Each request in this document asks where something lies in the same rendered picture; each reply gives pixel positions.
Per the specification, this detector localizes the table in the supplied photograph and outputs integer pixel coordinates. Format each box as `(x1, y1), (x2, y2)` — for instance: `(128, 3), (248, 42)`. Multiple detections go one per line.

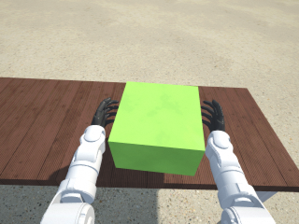
(0, 77), (299, 203)

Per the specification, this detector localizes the robot left forearm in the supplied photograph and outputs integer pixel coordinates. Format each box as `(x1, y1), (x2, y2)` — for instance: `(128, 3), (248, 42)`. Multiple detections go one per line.
(40, 125), (106, 224)

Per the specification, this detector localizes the robot right upper arm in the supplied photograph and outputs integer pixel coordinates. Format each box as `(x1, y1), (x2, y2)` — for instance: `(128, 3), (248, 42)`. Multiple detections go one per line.
(221, 206), (275, 224)

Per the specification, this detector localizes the robot right hand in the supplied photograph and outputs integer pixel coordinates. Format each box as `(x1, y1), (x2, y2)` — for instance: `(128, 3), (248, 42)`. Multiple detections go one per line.
(201, 99), (225, 133)

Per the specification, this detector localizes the robot right forearm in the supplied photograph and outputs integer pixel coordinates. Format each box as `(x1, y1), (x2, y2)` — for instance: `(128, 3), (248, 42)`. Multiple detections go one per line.
(205, 131), (276, 224)

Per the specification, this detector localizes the carton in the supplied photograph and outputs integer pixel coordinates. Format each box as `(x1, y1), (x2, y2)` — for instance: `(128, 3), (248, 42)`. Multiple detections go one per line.
(108, 81), (206, 176)

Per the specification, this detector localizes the robot left upper arm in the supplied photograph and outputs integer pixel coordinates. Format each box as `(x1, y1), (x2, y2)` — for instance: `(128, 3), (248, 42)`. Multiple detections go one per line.
(41, 203), (95, 224)

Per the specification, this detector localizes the robot left hand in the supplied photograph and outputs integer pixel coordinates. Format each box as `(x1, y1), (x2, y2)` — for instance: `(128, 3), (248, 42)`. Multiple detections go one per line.
(91, 97), (119, 128)

